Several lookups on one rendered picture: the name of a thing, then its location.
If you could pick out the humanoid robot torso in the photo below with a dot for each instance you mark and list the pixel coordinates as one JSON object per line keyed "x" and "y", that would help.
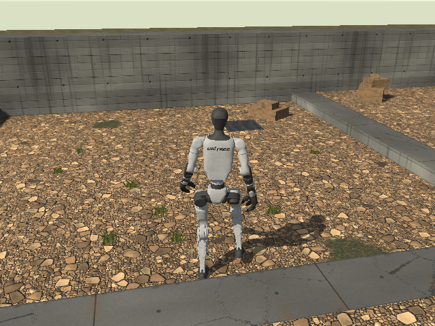
{"x": 218, "y": 159}

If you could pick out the robot left forearm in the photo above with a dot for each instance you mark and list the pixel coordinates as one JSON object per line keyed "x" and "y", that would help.
{"x": 186, "y": 177}

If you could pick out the right robot upper arm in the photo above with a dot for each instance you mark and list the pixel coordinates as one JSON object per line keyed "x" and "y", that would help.
{"x": 243, "y": 156}

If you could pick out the left robot upper arm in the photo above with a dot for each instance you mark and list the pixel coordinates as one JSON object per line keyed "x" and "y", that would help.
{"x": 197, "y": 143}

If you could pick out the robot right forearm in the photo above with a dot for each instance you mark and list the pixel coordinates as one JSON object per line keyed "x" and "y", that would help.
{"x": 249, "y": 183}

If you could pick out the robot right hand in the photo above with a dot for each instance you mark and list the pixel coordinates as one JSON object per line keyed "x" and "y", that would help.
{"x": 252, "y": 201}

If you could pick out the robot left hand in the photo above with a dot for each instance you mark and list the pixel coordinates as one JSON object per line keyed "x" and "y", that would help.
{"x": 183, "y": 187}

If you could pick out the robot head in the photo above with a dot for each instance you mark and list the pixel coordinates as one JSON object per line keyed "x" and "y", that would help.
{"x": 219, "y": 117}

